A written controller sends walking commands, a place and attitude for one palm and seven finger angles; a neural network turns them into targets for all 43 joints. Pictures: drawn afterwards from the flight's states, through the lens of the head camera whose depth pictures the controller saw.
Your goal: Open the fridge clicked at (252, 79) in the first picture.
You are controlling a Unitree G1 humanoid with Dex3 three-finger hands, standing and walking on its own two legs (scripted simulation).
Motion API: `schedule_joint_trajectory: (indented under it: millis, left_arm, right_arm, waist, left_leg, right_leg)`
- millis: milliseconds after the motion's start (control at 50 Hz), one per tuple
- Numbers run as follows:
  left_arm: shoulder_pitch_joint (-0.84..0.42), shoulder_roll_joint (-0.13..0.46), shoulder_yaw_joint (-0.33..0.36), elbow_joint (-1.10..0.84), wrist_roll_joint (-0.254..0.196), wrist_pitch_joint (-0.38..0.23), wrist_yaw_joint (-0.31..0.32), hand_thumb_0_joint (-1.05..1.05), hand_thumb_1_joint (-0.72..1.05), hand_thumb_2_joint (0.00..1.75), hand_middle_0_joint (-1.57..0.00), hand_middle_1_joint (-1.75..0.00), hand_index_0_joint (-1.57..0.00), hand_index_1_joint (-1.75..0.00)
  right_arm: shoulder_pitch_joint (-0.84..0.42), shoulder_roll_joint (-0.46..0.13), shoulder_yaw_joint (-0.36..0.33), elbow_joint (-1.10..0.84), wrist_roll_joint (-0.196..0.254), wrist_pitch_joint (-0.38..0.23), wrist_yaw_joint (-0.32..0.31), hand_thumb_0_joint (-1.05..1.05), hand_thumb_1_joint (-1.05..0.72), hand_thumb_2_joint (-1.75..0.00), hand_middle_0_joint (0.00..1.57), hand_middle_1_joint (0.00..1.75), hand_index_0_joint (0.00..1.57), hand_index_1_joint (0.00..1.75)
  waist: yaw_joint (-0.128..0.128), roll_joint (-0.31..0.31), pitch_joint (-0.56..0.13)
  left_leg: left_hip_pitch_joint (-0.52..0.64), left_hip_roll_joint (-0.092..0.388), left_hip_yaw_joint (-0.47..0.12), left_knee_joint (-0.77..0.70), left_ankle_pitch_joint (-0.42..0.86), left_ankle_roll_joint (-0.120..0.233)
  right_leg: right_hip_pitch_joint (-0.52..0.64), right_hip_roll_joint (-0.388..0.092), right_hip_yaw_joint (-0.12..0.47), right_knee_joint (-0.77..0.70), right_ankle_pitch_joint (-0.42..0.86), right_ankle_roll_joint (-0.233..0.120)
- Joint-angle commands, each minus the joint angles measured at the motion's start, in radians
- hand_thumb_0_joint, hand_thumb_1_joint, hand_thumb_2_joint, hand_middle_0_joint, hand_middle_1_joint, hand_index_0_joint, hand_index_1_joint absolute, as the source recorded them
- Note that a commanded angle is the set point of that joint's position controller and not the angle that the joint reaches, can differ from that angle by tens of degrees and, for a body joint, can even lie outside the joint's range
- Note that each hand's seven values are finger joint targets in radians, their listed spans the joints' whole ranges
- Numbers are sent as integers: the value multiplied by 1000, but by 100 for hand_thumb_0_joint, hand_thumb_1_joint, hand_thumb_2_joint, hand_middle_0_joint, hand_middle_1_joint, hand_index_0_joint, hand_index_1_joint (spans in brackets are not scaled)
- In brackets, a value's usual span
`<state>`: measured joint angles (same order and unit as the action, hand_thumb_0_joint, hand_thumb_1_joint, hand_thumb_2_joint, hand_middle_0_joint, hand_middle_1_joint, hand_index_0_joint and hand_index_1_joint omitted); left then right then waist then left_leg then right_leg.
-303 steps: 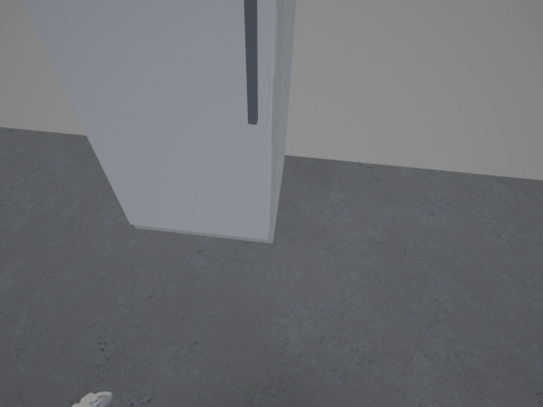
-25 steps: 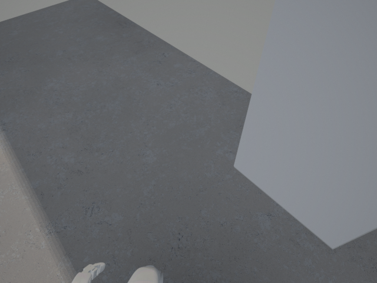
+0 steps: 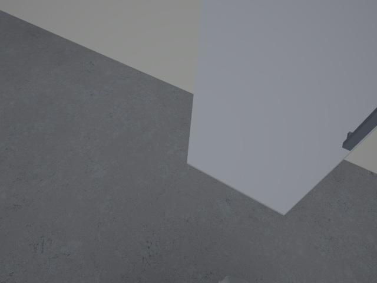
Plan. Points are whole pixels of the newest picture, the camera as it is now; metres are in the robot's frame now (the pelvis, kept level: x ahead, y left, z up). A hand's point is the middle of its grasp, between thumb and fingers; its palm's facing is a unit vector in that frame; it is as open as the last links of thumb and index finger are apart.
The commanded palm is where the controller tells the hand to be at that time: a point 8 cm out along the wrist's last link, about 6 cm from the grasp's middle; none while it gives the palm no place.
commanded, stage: turn to face it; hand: right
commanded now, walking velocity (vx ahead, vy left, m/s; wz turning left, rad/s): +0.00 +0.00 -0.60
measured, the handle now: out of the picture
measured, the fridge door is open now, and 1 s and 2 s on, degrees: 0 0 0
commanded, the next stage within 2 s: take the last steps up to it in 0.70 s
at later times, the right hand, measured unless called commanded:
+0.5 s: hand out of the picture +0.03 -0.26 -0.15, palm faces +0.29 +0.92 -0.27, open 7.4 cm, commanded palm none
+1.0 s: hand out of the picture -0.14 -0.18 -0.17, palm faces +0.51 +0.84 -0.21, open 7.4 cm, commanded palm none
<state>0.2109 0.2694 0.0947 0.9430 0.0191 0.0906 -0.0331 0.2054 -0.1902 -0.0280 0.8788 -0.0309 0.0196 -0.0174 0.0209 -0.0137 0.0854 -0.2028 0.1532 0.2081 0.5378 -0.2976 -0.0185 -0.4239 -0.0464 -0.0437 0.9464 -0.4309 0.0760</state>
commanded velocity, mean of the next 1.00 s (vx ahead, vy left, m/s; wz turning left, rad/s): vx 0.07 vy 0.00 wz -0.34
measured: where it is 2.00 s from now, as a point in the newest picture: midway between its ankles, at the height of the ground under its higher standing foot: outside the picture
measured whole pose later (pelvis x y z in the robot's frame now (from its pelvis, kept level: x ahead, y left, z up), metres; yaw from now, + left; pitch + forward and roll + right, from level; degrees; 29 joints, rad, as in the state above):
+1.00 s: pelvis -0.05 -0.01 +0.00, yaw -27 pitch +0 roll +0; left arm 0.25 0.23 0.06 1.00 0.02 0.04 -0.02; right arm 0.33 -0.19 -0.04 1.01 -0.03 0.00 -0.01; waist -0.04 0.01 0.02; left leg -0.26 0.11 0.16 0.49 -0.23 -0.02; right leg -0.20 -0.04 -0.05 0.57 -0.41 0.02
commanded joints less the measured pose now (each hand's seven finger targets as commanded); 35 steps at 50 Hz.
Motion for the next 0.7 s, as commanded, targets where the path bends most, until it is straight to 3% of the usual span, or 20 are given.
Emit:
schedule_joint_trajectory:
  millis: [0, 40, 60, 80, 100, 120, 140, 180, 220, 320, 420, 480, 520, 540, 560, 580, 600, 620, 640, 680]
  left_arm:
    - [-84, 38, -9, -112, -6, -49, 0, 0, 90, 90, -20, -30, -20, -30]
    - [-22, 58, -5, -103, -3, -59, 3, 0, 90, 90, -20, -30, -20, -30]
    - [33, 105, 7, -91, -1, -67, 3, 0, 90, 90, -20, -30, -20, -30]
    - [91, 223, 35, -90, 6, -78, 9, 0, 90, 90, -20, -30, -20, -30]
    - [157, 284, 45, -69, -1, -73, 15, 0, 90, 90, -20, -30, -20, -30]
    - [179, 269, 41, -53, -1, -77, 25, 0, 90, 90, -20, -30, -20, -30]
    - [127, 241, 34, -63, 3, -77, 38, 0, 90, 90, -20, -30, -20, -30]
    - [2, 171, 8, -95, 7, -80, 41, 0, 90, 90, -20, -30, -20, -30]
    - [-36, 157, 3, -107, 2, -84, 41, 0, 90, 90, -20, -30, -20, -30]
    - [-2, 159, 11, -100, 3, -76, 38, 0, 90, 90, -20, -30, -20, -30]
    - [11, 152, 17, -95, 8, -67, 38, 0, 90, 90, -20, -30, -20, -30]
    - [-8, 147, 18, -100, 11, -61, 37, 0, 90, 90, -20, -30, -20, -30]
    - [-29, 131, 17, -104, 4, -59, 35, 0, 90, 90, -20, -30, -20, -30]
    - [-29, 98, 13, -109, -3, -60, 32, 0, 90, 90, -20, -30, -20, -30]
    - [-10, 26, 4, -122, -13, -61, 27, 0, 90, 90, -20, -30, -20, -30]
    - [-19, 38, 9, -138, -1, -58, 28, 0, 90, 90, -20, -30, -20, -30]
    - [-26, 75, 20, -122, 8, -40, 27, 0, 90, 90, -20, -30, -20, -30]
    - [-22, 74, 25, -107, 6, -30, 22, 0, 90, 90, -20, -30, -20, -30]
    - [0, 64, 20, -76, 9, -27, 16, 0, 90, 90, -20, -30, -20, -30]
    - [49, 40, 11, -44, 10, -28, 13, 0, 90, 90, -20, -30, -20, -30]
  right_arm:
    - [55, -258, -82, -42, -1, -14, -14, 0, -90, -90, 20, 30, 20, 30]
    - [45, -253, -87, -38, 6, -7, -10, 0, -90, -90, 20, 30, 20, 30]
    - [48, -237, -84, -42, 16, 0, -6, 0, -90, -90, 20, 30, 20, 30]
    - [49, -174, -76, -77, 23, 5, 3, 0, -90, -90, 20, 30, 20, 30]
    - [-17, -142, -55, -119, 15, 6, 2, 0, -90, -90, 20, 30, 20, 30]
    - [-58, -151, -57, -120, 11, 17, -11, 0, -90, -90, 20, 30, 20, 30]
    - [-87, -148, -61, -106, 17, 14, -10, 0, -90, -90, 20, 30, 20, 30]
    - [-59, -157, -69, -68, 16, 10, 4, 0, -90, -90, 20, 30, 20, 30]
    - [-4, -158, -69, -42, 15, 10, 9, 0, -90, -90, 20, 30, 20, 30]
    - [-31, -151, -63, -55, 16, 12, 2, 0, -90, -90, 20, 30, 20, 30]
    - [-45, -131, -55, -73, 19, 7, -4, 0, -90, -90, 20, 30, 20, 30]
    - [-3, -118, -52, -63, 25, 3, -9, 0, -90, -90, 20, 30, 20, 30]
    - [72, -129, -55, -45, 25, -7, -13, 0, -90, -90, 20, 30, 20, 30]
    - [105, -155, -61, -36, 22, -17, -17, 0, -90, -90, 20, 30, 20, 30]
    - [120, -236, -78, -39, 4, -27, -24, 0, -90, -90, 20, 30, 20, 30]
    - [86, -279, -76, -59, 5, -21, -19, 0, -90, -90, 20, 30, 20, 30]
    - [44, -252, -81, -71, 11, -24, -22, 0, -90, -90, 20, 30, 20, 30]
    - [-7, -222, -75, -77, 12, -19, -24, 0, -90, -90, 20, 30, 20, 30]
    - [-50, -192, -63, -80, 11, -21, -21, 0, -90, -90, 20, 30, 20, 30]
    - [-53, -160, -54, -74, 11, -30, -18, 0, -90, -90, 20, 30, 20, 30]
  waist:
    - [-59, 256, -114]
    - [-23, 206, -142]
    - [11, 107, -176]
    - [44, -211, -204]
    - [77, -280, -202]
    - [83, -251, -220]
    - [75, -244, -166]
    - [16, -167, -87]
    - [-8, -129, -116]
    - [13, -104, -120]
    - [18, -139, -126]
    - [-4, -148, -120]
    - [-41, -123, -138]
    - [-58, -40, -145]
    - [-61, 213, -135]
    - [-60, 289, -104]
    - [-50, 291, -73]
    - [-22, 231, -25]
    - [2, 161, 8]
    - [12, 171, -20]
  left_leg:
    - [113, 225, -119, -93, 466, 126]
    - [83, 205, -54, 18, 435, 69]
    - [-24, 180, -26, 154, 349, 21]
    - [-299, 45, 8, 385, -83, -60]
    - [-406, -9, -78, 543, -398, -74]
    - [-406, -8, -163, 621, -368, -64]
    - [-428, -7, -185, 656, -305, -66]
    - [-377, -11, -195, 646, -151, -66]
    - [-333, -25, -186, 607, -100, -70]
    - [-313, -56, -195, 471, -112, -75]
    - [-242, -97, -197, 315, -144, -61]
    - [-120, -128, -188, 187, -120, -44]
    - [35, -131, -186, -17, 12, -37]
    - [153, -81, -227, -164, 69, -26]
    - [235, 162, -495, -290, -6, 55]
    - [97, 322, -589, -314, 45, 151]
    - [-51, 296, -583, -342, -65, 169]
    - [-118, 254, -540, -349, -106, 163]
    - [-140, 190, -434, -329, -90, 140]
    - [-95, 122, -305, -292, 15, 111]
  right_leg:
    - [26, 21, -67, -205, -7, -17]
    - [149, 30, -83, -404, 136, -30]
    - [305, 0, -37, -523, 281, -48]
    - [469, -250, 313, -570, 590, -160]
    - [461, -391, 433, -577, 829, -274]
    - [419, -379, 433, -568, 755, -287]
    - [354, -335, 414, -583, 643, -284]
    - [248, -217, 297, -598, 571, -229]
    - [254, -182, 253, -607, 559, -216]
    - [281, -185, 328, -627, 456, -245]
    - [267, -169, 399, -604, 469, -256]
    - [184, -148, 428, -594, 457, -245]
    - [107, -111, 413, -533, 421, -211]
    - [12, -58, 369, -463, 312, -162]
    - [-168, 81, 212, -252, 51, -81]
    - [-173, 126, 131, -44, -128, -50]
    - [-128, 85, 171, 95, -105, -57]
    - [-115, 69, 160, 182, -58, -58]
    - [-107, 54, 142, 236, 14, -52]
    - [-99, 50, 105, 257, 90, -33]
